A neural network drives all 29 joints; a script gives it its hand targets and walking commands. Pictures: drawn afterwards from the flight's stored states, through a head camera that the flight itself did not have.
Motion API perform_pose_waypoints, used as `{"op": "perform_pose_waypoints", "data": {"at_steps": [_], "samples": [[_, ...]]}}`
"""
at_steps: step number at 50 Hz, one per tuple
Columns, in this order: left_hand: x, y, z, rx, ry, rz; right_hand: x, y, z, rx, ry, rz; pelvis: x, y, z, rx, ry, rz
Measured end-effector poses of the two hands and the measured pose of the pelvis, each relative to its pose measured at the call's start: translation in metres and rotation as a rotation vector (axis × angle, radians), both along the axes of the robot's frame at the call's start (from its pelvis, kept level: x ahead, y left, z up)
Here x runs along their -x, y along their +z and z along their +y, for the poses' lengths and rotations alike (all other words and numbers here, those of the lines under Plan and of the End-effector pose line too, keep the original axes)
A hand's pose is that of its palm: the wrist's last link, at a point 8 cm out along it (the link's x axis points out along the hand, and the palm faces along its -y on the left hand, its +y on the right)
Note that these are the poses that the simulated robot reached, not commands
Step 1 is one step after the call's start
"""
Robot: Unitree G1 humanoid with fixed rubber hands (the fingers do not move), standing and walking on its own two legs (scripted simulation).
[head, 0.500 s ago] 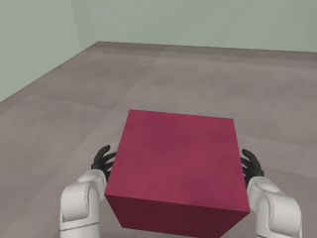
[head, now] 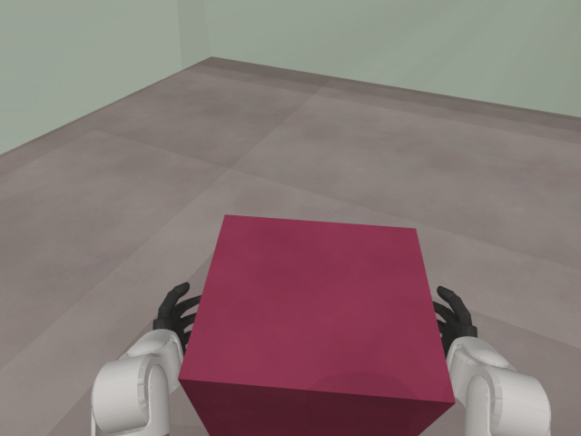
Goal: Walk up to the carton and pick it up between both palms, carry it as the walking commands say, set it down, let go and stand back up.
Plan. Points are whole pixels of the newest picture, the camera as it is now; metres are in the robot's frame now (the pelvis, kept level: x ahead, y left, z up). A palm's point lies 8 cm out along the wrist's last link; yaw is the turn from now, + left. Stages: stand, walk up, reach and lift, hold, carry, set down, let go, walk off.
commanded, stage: carry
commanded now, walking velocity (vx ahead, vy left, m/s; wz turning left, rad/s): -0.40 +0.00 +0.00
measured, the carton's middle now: (310, 338) +0.25 +0.02 +0.03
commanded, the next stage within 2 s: none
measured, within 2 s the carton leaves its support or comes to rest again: neither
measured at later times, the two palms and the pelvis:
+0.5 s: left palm out of the picture +0.00 +0.15 +0.08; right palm out of the picture -0.04 -0.19 +0.08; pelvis -0.25 +0.01 -0.01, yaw -3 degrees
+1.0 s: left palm out of the picture -0.27 +0.20 +0.08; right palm out of the picture -0.29 -0.14 +0.05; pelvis -0.52 +0.04 +0.00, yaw -4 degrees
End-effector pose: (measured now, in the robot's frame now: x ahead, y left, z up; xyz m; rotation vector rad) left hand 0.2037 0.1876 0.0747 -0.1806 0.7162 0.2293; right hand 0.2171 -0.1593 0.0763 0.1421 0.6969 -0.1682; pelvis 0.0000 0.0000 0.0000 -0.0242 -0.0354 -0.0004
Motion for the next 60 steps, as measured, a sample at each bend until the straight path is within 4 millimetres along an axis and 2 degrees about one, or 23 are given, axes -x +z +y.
{"op": "perform_pose_waypoints", "data": {"at_steps": [4, 7, 9, 12, 15, 19, 22, 25, 29, 32, 35, 38, 43, 46, 50, 52, 56, 60], "samples": [[0.027, 0.003, -0.006, -0.015, -0.026, -0.045, 0.030, 0.005, -0.006, 0.016, -0.001, -0.045, 0.045, -0.007, -0.003, -0.032, -0.032, 0.037], [0.044, -0.001, -0.018, -0.055, -0.073, -0.051, 0.058, -0.006, -0.019, 0.006, -0.023, -0.051, 0.080, -0.016, -0.008, -0.056, -0.044, 0.074], [0.061, -0.005, -0.028, -0.088, -0.100, 0.001, 0.084, -0.024, -0.027, -0.027, -0.044, 0.001, 0.103, -0.014, -0.007, -0.007, -0.045, 0.070], [0.095, -0.012, -0.039, -0.086, -0.113, 0.097, 0.135, -0.040, -0.037, -0.058, -0.086, 0.099, 0.128, -0.005, -0.008, -0.047, -0.054, 0.053], [0.128, -0.015, -0.050, -0.028, -0.115, 0.103, 0.180, -0.038, -0.047, -0.086, -0.162, 0.107, 0.154, 0.001, -0.008, -0.071, -0.073, 0.036], [0.154, -0.002, -0.056, -0.028, -0.175, 0.005, 0.216, -0.019, -0.052, -0.082, -0.213, 0.009, 0.195, 0.000, -0.002, -0.051, -0.069, 0.037], [0.174, 0.008, -0.050, -0.027, -0.179, -0.072, 0.233, -0.004, -0.048, -0.047, -0.188, -0.066, 0.225, -0.003, 0.003, -0.040, -0.062, 0.059], [0.204, 0.010, -0.037, -0.027, -0.160, -0.103, 0.253, 0.003, -0.035, -0.008, -0.134, -0.097, 0.254, -0.006, 0.010, -0.033, -0.057, 0.085], [0.259, -0.006, -0.009, -0.012, -0.112, -0.079, 0.289, -0.002, -0.009, 0.026, -0.074, -0.073, 0.297, -0.015, 0.023, -0.023, -0.027, 0.095], [0.308, -0.020, 0.013, -0.012, -0.085, 0.004, 0.325, -0.011, 0.013, 0.008, -0.059, 0.007, 0.330, -0.010, 0.031, -0.046, -0.024, 0.056], [0.355, -0.019, 0.031, -0.007, -0.037, 0.050, 0.363, -0.016, 0.030, -0.004, -0.029, 0.055, 0.358, -0.003, 0.036, -0.004, -0.005, 0.026], [0.387, -0.010, 0.039, 0.017, 0.005, 0.014, 0.387, -0.007, 0.039, 0.001, 0.001, 0.019, 0.388, 0.000, 0.039, -0.005, -0.001, 0.026], [0.421, 0.005, 0.038, -0.006, -0.012, -0.077, 0.421, 0.009, 0.038, 0.001, 0.005, -0.071, 0.441, -0.003, 0.040, -0.027, -0.035, 0.068], [0.440, 0.007, 0.029, -0.067, -0.066, -0.076, 0.449, -0.001, 0.029, -0.017, -0.016, -0.071, 0.475, -0.008, 0.038, -0.038, -0.043, 0.091], [0.478, 0.001, 0.015, -0.110, -0.111, 0.028, 0.509, -0.030, 0.016, -0.051, -0.051, 0.036, 0.516, -0.002, 0.041, -0.006, -0.061, 0.076], [0.502, -0.005, 0.009, -0.083, -0.116, 0.074, 0.544, -0.034, 0.011, -0.054, -0.083, 0.084, 0.534, 0.003, 0.041, -0.040, -0.070, 0.068], [0.540, -0.011, -0.002, -0.004, -0.143, 0.054, 0.598, -0.023, 0.001, -0.059, -0.182, 0.064, 0.577, 0.004, 0.044, -0.055, -0.062, 0.048], [0.568, -0.007, 0.001, 0.015, -0.184, -0.041, 0.629, -0.004, 0.004, -0.006, -0.189, -0.028, 0.623, -0.002, 0.054, -0.039, -0.057, 0.077]]}}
